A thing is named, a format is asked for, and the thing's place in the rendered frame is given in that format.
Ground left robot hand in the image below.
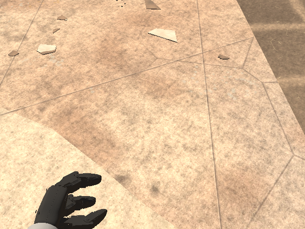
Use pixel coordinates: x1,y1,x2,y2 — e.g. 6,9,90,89
34,171,108,229

